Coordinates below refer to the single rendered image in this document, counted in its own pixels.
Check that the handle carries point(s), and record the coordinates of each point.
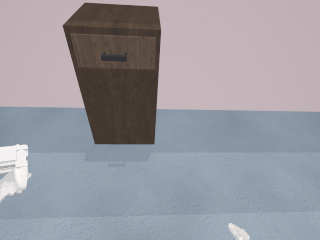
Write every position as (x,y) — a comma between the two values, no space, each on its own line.
(114,57)

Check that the right robot hand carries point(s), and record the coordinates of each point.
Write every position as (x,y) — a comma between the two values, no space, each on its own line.
(239,234)

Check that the left robot hand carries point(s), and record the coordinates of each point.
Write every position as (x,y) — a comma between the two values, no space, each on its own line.
(13,163)

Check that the drawer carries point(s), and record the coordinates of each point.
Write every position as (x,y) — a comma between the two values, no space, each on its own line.
(88,49)

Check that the cabinet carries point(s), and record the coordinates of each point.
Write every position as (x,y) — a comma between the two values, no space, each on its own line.
(120,103)

